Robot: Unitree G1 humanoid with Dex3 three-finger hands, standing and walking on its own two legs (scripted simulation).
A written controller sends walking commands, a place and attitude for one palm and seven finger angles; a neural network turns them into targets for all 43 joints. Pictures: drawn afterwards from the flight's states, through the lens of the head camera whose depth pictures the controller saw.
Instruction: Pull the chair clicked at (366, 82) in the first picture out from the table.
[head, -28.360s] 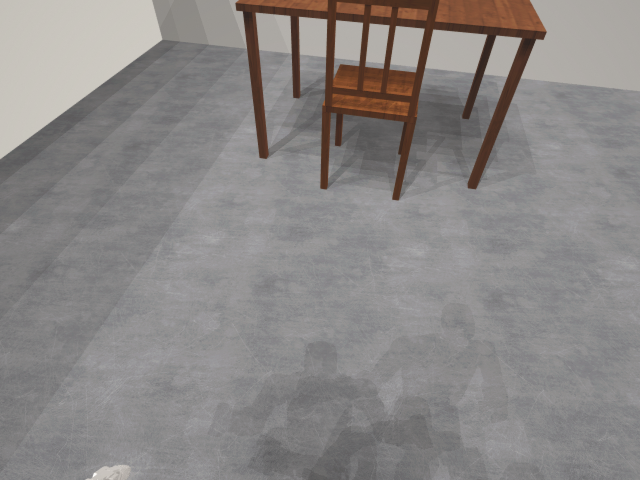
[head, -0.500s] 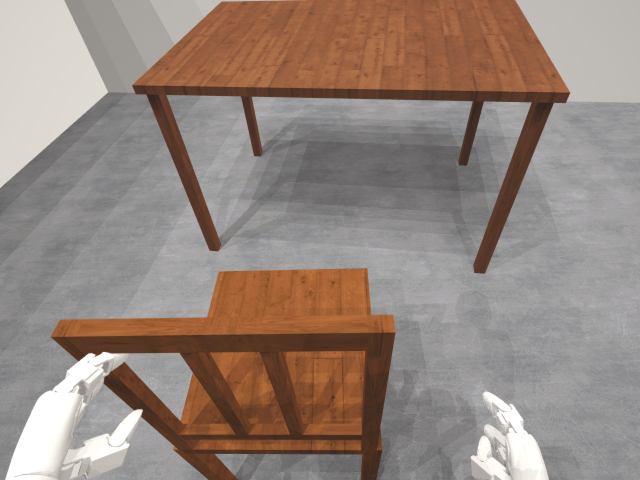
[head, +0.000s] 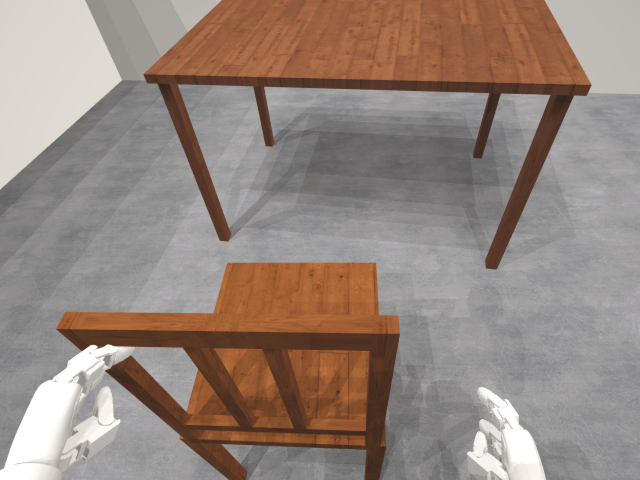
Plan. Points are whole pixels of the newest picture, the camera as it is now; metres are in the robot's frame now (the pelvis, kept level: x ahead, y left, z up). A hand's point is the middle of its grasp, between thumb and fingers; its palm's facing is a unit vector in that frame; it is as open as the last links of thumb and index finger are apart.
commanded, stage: step back with the hand held close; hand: left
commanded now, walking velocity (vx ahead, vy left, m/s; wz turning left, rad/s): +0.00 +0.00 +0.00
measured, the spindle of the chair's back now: (225, 388) +0.24 +0.19 -0.08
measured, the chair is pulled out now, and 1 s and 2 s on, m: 0.66 0.66 0.66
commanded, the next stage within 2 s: stop stepping back and stand still in 0.92 s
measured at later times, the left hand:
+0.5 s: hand out of the picture +0.11 +0.25 +0.20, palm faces +0.37 -0.70 -0.60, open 7.1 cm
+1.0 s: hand out of the picture +0.01 +0.30 +0.20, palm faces +0.45 -0.68 -0.58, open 7.4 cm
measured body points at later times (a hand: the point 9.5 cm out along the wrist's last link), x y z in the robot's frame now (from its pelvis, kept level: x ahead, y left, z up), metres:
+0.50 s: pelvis -0.08 +0.00 +0.00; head -0.05 -0.01 +0.45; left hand +0.09 +0.28 +0.24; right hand +0.11 -0.23 -0.09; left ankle -0.05 +0.16 -0.73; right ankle -0.01 -0.12 -0.73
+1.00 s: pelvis -0.19 +0.04 -0.01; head -0.14 +0.04 +0.44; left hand -0.02 +0.34 +0.23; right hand -0.03 -0.19 -0.11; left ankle -0.08 +0.15 -0.73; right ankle -0.25 -0.10 -0.73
